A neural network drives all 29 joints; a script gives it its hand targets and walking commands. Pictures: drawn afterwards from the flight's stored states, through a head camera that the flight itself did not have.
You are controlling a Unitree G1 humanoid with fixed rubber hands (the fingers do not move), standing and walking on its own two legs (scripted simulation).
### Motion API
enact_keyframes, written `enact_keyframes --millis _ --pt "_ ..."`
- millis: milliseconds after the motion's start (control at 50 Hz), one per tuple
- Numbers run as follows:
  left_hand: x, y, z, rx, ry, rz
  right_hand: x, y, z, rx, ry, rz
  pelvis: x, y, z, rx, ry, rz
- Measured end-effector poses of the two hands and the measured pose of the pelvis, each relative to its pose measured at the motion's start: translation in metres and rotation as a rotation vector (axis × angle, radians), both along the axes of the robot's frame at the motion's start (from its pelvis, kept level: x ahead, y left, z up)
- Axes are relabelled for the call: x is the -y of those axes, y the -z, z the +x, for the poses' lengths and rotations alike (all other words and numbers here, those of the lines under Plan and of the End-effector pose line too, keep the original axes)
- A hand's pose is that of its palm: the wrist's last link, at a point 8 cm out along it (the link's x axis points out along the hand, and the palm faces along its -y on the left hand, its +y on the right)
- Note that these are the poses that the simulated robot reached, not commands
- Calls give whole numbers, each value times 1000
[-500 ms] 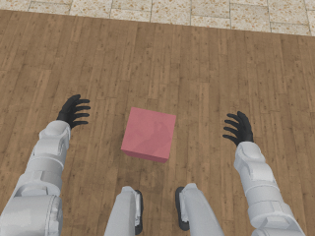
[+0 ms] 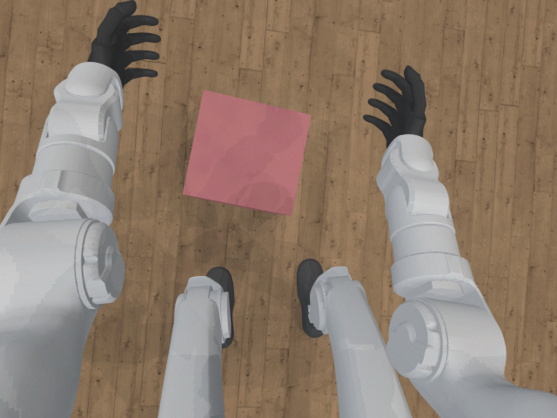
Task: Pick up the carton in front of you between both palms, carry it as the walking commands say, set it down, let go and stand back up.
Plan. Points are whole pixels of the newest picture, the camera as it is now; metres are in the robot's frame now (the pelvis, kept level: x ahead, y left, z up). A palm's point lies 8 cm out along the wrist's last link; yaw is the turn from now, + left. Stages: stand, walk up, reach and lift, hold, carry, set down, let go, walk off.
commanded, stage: reach and lift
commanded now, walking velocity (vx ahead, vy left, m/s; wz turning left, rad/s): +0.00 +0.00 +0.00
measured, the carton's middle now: (246, 162) +0.48 +0.03 -0.47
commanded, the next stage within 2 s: none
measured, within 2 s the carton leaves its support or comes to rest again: leaves its support in 1.54 s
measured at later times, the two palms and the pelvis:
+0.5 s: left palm (153, 138) +0.51 +0.20 -0.36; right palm (347, 166) +0.45 -0.17 -0.35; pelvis -0.03 -0.02 -0.19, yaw -2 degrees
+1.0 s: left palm (173, 138) +0.52 +0.17 -0.41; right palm (348, 162) +0.47 -0.18 -0.39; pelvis -0.03 -0.02 -0.22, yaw -3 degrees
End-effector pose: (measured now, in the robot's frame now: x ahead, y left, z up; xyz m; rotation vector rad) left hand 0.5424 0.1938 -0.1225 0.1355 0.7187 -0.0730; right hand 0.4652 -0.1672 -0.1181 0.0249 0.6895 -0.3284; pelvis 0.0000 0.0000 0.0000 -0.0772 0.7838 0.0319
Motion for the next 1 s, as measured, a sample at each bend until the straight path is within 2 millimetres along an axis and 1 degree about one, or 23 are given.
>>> enact_keyframes --millis 80,140,200,260,300,380,460,580,660,720,780,840,1000 --pt "-1 47 -8 -11 -21 10 3 50 -9 -34 -7 -7 2 27 5 -54 -1 -10" --pt "-4 86 -19 -22 -37 15 4 89 -19 -55 -13 4 4 51 6 -84 0 -17" --pt "-8 122 -29 -23 -62 16 7 125 -24 -64 -28 -5 9 77 2 -91 2 -17" --pt "-15 153 -34 -13 -70 40 6 156 -24 -56 -37 14 13 105 -5 -76 7 -16" --pt "-19 170 -36 -6 -84 39 4 174 -21 -53 -52 9 16 123 -10 -58 12 -13" --pt "-22 198 -36 2 -96 32 -1 202 -19 -53 -63 16 21 155 -21 0 18 -10" --pt "-14 222 -33 -5 -79 23 0 229 -20 -82 -64 14 22 179 -30 52 17 -8" --pt "1 257 -31 -23 -65 16 9 247 -2 -62 -58 10 20 206 -39 110 30 -12" --pt "10 279 -30 -27 -61 -2 19 261 0 -84 -57 -19 18 217 -41 134 34 -9" --pt "13 291 -30 -31 -54 -10 25 270 -1 -102 -39 -17 17 221 -41 152 42 -13" --pt "11 291 -26 -13 -45 -3 28 273 4 -85 -38 -10 16 226 -40 156 47 -10" --pt "10 294 -25 -25 -42 -9 27 275 4 -96 -44 -17 15 228 -38 158 49 -11" --pt "20 284 -22 -13 -6 -5 17 268 0 -91 -33 8 15 225 -35 152 53 -14"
